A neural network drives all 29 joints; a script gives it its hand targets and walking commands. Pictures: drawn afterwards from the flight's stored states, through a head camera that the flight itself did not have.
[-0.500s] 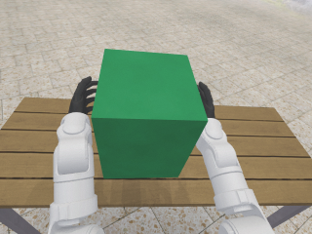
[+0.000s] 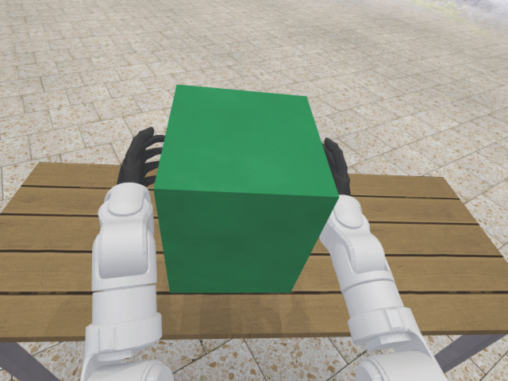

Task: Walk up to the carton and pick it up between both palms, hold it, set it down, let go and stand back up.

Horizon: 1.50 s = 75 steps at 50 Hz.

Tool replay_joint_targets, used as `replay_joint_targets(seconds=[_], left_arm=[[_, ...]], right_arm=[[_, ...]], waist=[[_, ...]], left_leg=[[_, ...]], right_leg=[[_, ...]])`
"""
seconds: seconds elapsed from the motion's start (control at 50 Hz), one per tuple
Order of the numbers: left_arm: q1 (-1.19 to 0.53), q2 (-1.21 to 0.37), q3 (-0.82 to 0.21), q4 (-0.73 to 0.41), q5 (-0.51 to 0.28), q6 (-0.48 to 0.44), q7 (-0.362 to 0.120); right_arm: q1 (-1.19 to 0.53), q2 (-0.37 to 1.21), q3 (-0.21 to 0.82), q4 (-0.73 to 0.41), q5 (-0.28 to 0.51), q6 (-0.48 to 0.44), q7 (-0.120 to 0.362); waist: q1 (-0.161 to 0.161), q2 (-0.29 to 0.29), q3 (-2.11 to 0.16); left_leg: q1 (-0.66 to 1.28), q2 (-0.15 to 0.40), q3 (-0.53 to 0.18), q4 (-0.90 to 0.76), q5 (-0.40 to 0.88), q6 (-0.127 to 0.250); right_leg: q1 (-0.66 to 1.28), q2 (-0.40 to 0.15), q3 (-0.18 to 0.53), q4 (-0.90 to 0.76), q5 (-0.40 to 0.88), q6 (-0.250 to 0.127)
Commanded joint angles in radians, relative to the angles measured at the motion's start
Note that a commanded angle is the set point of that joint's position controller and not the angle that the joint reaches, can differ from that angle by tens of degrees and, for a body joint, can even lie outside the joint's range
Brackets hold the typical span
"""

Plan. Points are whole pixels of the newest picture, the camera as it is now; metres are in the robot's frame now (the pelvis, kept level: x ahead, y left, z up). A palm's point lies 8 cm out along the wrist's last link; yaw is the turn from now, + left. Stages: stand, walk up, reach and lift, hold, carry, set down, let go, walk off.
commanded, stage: hold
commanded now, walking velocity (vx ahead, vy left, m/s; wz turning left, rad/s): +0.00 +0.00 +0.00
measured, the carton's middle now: (237, 195) +0.38 +0.00 +0.13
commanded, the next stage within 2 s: none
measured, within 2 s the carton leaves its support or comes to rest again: neither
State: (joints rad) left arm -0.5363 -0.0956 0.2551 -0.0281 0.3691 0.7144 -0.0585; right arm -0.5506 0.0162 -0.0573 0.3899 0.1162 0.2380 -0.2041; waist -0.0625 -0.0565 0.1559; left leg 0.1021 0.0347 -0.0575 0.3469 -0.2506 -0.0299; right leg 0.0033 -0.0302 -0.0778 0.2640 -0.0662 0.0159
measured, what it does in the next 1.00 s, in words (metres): stands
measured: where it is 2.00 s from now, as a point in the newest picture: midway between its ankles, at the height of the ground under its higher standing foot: outside the picture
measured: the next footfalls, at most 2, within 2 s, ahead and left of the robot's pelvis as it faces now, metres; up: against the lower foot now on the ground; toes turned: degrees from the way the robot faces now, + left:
none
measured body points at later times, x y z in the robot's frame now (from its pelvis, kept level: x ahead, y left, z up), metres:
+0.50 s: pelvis +0.00 +0.00 +0.00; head -0.02 +0.02 +0.45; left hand +0.37 +0.14 +0.18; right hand +0.36 -0.16 +0.17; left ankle -0.02 +0.14 -0.75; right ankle +0.07 -0.13 -0.75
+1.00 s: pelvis +0.00 +0.00 +0.00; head -0.01 +0.02 +0.45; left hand +0.37 +0.15 +0.17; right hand +0.37 -0.15 +0.16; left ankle -0.02 +0.14 -0.75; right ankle +0.07 -0.13 -0.75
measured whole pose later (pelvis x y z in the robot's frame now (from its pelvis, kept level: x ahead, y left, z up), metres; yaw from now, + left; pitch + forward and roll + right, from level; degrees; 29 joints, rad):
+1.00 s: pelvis +0.00 +0.00 +0.00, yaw +1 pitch -11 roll -1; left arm -0.55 -0.08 0.25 -0.01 0.36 0.70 -0.06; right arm -0.56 0.02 -0.06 0.38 0.11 0.23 -0.21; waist -0.08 -0.06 0.16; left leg 0.08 0.03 -0.07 0.36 -0.25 -0.03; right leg -0.01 -0.03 -0.09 0.26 -0.07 0.02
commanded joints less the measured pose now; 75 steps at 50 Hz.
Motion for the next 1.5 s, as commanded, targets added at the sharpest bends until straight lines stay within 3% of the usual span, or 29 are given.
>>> replay_joint_targets(seconds=[0.0,0.06,0.1,0.16,0.22,0.24,0.26,0.32,0.38,0.4,0.46,0.62,0.66,0.74,0.76,0.92,0.94,0.96,1.02,1.06,1.18,1.28,1.3,1.36,1.38,1.4,1.42,1.44,1.48], left_arm=[[-0.612,-0.47,-0.519,-0.189,-0.208,-0.072,-0.109],[-0.566,-0.442,-0.52,-0.095,-0.197,-0.069,-0.111],[-0.605,-0.412,-0.448,-0.024,-0.156,-0.06,-0.126],[-0.6,-0.386,-0.385,0.019,-0.125,-0.045,-0.129],[-0.596,-0.466,-0.46,-0.089,-0.166,-0.063,-0.119],[-0.6,-0.456,-0.471,-0.035,-0.17,-0.061,-0.125],[-0.657,-0.492,-0.513,-0.141,-0.189,-0.078,-0.116],[-0.581,-0.498,-0.545,-0.155,-0.204,-0.089,-0.092],[-0.575,-0.424,-0.459,-0.013,-0.155,-0.072,-0.106],[-0.573,-0.412,-0.439,-0.027,-0.153,-0.07,-0.111],[-0.574,-0.377,-0.383,0.001,-0.124,-0.056,-0.116],[-0.642,-0.452,-0.487,-0.11,-0.185,-0.076,-0.108],[-0.625,-0.399,-0.411,-0.001,-0.166,-0.079,-0.115],[-0.641,-0.411,-0.444,-0.03,-0.185,-0.082,-0.125],[-0.623,-0.447,-0.488,-0.124,-0.189,-0.09,-0.119],[-0.591,-0.421,-0.44,-0.052,-0.153,-0.066,-0.124],[-0.623,-0.397,-0.409,-0.045,-0.144,-0.072,-0.124],[-0.636,-0.442,-0.445,-0.078,-0.156,-0.073,-0.119],[-0.565,-0.464,-0.48,-0.108,-0.162,-0.074,-0.104],[-0.553,-0.473,-0.53,-0.168,-0.199,-0.08,-0.106],[-0.576,-0.41,-0.408,-0.003,-0.123,-0.043,-0.126],[-0.58,-0.498,-0.54,-0.147,-0.197,-0.074,-0.113],[-0.615,-0.49,-0.562,-0.209,-0.209,-0.086,-0.112],[-0.547,-0.47,-0.528,-0.095,-0.185,-0.079,-0.106],[-0.539,-0.432,-0.473,0.023,-0.148,-0.067,-0.116],[-0.558,-0.463,-0.498,-0.044,-0.166,-0.071,-0.117],[-0.543,-0.428,-0.434,0.047,-0.131,-0.067,-0.122],[-0.58,-0.455,-0.458,0.002,-0.144,-0.074,-0.121],[-0.563,-0.455,-0.456,-0.041,-0.143,-0.077,-0.11]], right_arm=[[-0.787,0.5,0.487,-0.417,0.095,-0.096,0.103],[-0.722,0.465,0.446,-0.369,0.071,-0.075,0.101],[-0.683,0.465,0.39,-0.204,0.022,-0.036,0.105],[-0.682,0.435,0.372,-0.165,0.006,-0.029,0.121],[-0.776,0.467,0.423,-0.319,0.059,-0.085,0.13],[-0.777,0.482,0.42,-0.307,0.056,-0.085,0.12],[-0.807,0.478,0.446,-0.368,0.073,-0.1,0.122],[-0.782,0.458,0.462,-0.405,0.086,-0.108,0.113],[-0.747,0.457,0.43,-0.268,0.049,-0.064,0.113],[-0.718,0.477,0.421,-0.266,0.041,-0.063,0.115],[-0.754,0.469,0.434,-0.261,0.049,-0.057,0.122],[-0.803,0.509,0.461,-0.347,0.092,-0.071,0.104],[-0.791,0.491,0.423,-0.32,0.053,-0.056,0.102],[-0.718,0.485,0.406,-0.258,0.029,-0.048,0.105],[-0.739,0.488,0.424,-0.33,0.054,-0.066,0.113],[-0.712,0.465,0.418,-0.27,0.047,-0.049,0.101],[-0.747,0.471,0.436,-0.267,0.055,-0.049,0.11],[-0.743,0.479,0.436,-0.272,0.061,-0.059,0.115],[-0.745,0.48,0.473,-0.336,0.092,-0.08,0.116],[-0.726,0.476,0.49,-0.403,0.106,-0.092,0.101],[-0.69,0.463,0.413,-0.169,0.038,-0.038,0.12],[-0.738,0.48,0.466,-0.37,0.082,-0.096,0.104],[-0.734,0.482,0.483,-0.379,0.101,-0.096,0.097],[-0.706,0.463,0.453,-0.336,0.075,-0.081,0.106],[-0.679,0.441,0.416,-0.24,0.035,-0.062,0.11],[-0.699,0.463,0.428,-0.313,0.046,-0.079,0.111],[-0.726,0.441,0.425,-0.246,0.037,-0.069,0.118],[-0.688,0.462,0.414,-0.23,0.016,-0.072,0.127],[-0.693,0.45,0.43,-0.236,0.036,-0.087,0.136]], waist=[[-0.007,0.104,-0.562],[-0.062,0.087,-0.475],[-0.05,0.061,-0.3],[-0.025,0.074,-0.266],[0.002,0.112,-0.424],[-0.018,0.077,-0.406],[-0.035,0.112,-0.552],[-0.025,0.109,-0.601],[-0.002,0.049,-0.4],[-0.02,0.051,-0.39],[0.036,0.036,-0.327],[-0.013,0.072,-0.499],[-0.009,0.047,-0.447],[-0.042,0.052,-0.418],[-0.028,0.082,-0.543],[-0.038,0.055,-0.403],[-0.007,0.047,-0.39],[-0.015,0.096,-0.433],[-0.001,0.084,-0.492],[-0.038,0.095,-0.528],[-0.002,0.058,-0.258],[-0.051,0.096,-0.489],[-0.054,0.103,-0.536],[-0.045,0.105,-0.44],[-0.05,0.068,-0.315],[-0.054,0.085,-0.365],[-0.013,0.055,-0.31],[-0.033,0.086,-0.333],[-0.013,0.081,-0.365]], left_leg=[[-0.142,-0.093,0.095,-0.035,0.428,-0.019],[-0.126,-0.08,0.082,-0.04,0.421,-0.028],[-0.233,-0.078,0.093,-0.099,0.212,0.0],[-0.337,-0.063,0.122,-0.167,0.047,0.02],[-0.247,-0.064,0.109,-0.115,0.28,-0.009],[-0.199,-0.077,0.104,-0.082,0.336,-0.007],[-0.134,-0.078,0.091,-0.043,0.395,-0.025],[-0.08,-0.071,0.085,-0.013,0.485,-0.041],[-0.208,-0.08,0.091,-0.082,0.267,-0.005],[-0.233,-0.084,0.102,-0.103,0.212,0.009],[-0.292,-0.08,0.119,-0.135,0.156,0.032],[-0.194,-0.089,0.099,-0.062,0.309,-0.003],[-0.279,-0.088,0.098,-0.096,0.147,0.018],[-0.247,-0.08,0.098,-0.107,0.201,0.004],[-0.198,-0.081,0.091,-0.085,0.293,-0.01],[-0.196,-0.09,0.095,-0.08,0.307,-0.009],[-0.218,-0.076,0.101,-0.083,0.276,-0.002],[-0.222,-0.079,0.099,-0.08,0.28,-0.011],[-0.161,-0.079,0.097,-0.06,0.425,-0.017],[-0.117,-0.095,0.079,-0.015,0.523,-0.035],[-0.286,-0.075,0.119,-0.147,0.142,0.016],[-0.093,-0.084,0.083,-0.018,0.528,-0.037],[-0.091,-0.079,0.082,-0.006,0.519,-0.049],[-0.098,-0.075,0.08,-0.044,0.449,-0.041],[-0.168,-0.078,0.09,-0.084,0.312,-0.023],[-0.184,-0.075,0.093,-0.085,0.299,-0.027],[-0.253,-0.069,0.097,-0.109,0.221,-0.004],[-0.227,-0.065,0.099,-0.147,0.177,-0.003],[-0.215,-0.062,0.099,-0.13,0.263,-0.01]], right_leg=[[0.396,0.074,-0.036,0.05,0.232,-0.005],[0.346,0.082,-0.051,0.028,0.165,-0.003],[0.323,0.06,-0.039,0.0,0.04,-0.003],[0.343,0.059,-0.041,0.016,-0.053,0.0],[0.378,0.08,-0.054,0.041,0.071,-0.004],[0.362,0.066,-0.034,0.03,0.098,-0.006],[0.376,0.088,-0.049,0.045,0.141,-0.011],[0.364,0.091,-0.049,0.052,0.189,-0.005],[0.332,0.077,-0.047,0.017,0.047,0.003],[0.352,0.066,-0.038,0.021,0.034,-0.002],[0.382,0.055,-0.033,0.023,0.023,0.01],[0.397,0.067,-0.041,0.045,0.138,0.011],[0.391,0.056,-0.031,0.022,0.052,0.009],[0.368,0.061,-0.036,0.02,0.057,0.009],[0.388,0.074,-0.047,0.042,0.103,0.002],[0.36,0.066,-0.049,0.026,0.111,0.009],[0.364,0.071,-0.052,0.028,0.091,0.006],[0.373,0.07,-0.059,0.035,0.09,0.001],[0.384,0.076,-0.055,0.036,0.193,0.0],[0.391,0.079,-0.047,0.045,0.279,0.001],[0.334,0.058,-0.053,0.008,-0.025,0.003],[0.356,0.086,-0.049,0.023,0.223,-0.003],[0.363,0.094,-0.051,0.034,0.241,-0.003],[0.308,0.081,-0.045,0.015,0.137,-0.005],[0.284,0.069,-0.043,-0.011,0.045,-0.008],[0.316,0.077,-0.06,0.001,0.061,-0.01],[0.32,0.064,-0.042,-0.005,0.008,-0.015],[0.318,0.067,-0.055,-0.008,-0.006,-0.008],[0.35,0.076,-0.059,0.011,0.044,-0.014]])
